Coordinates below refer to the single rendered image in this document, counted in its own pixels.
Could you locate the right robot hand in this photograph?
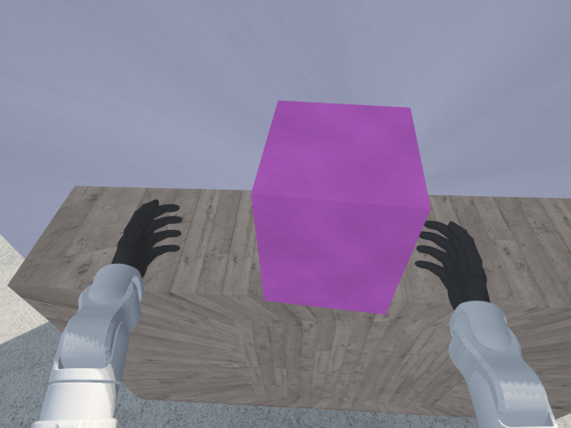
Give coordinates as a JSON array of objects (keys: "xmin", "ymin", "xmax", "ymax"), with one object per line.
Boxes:
[{"xmin": 415, "ymin": 220, "xmax": 490, "ymax": 310}]

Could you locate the robot right forearm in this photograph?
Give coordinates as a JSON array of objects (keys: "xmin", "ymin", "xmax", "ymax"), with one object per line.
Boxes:
[{"xmin": 449, "ymin": 300, "xmax": 558, "ymax": 428}]

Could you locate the carton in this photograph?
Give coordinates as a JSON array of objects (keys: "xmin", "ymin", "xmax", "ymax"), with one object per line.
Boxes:
[{"xmin": 251, "ymin": 101, "xmax": 431, "ymax": 315}]

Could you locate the left robot hand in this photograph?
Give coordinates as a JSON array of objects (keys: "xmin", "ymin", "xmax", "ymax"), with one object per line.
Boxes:
[{"xmin": 112, "ymin": 200, "xmax": 182, "ymax": 278}]

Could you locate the pedestal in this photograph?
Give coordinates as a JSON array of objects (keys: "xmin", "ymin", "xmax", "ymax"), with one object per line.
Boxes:
[{"xmin": 7, "ymin": 185, "xmax": 571, "ymax": 420}]

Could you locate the robot left forearm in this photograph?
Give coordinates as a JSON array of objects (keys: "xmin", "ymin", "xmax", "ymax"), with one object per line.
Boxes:
[{"xmin": 30, "ymin": 264, "xmax": 144, "ymax": 428}]

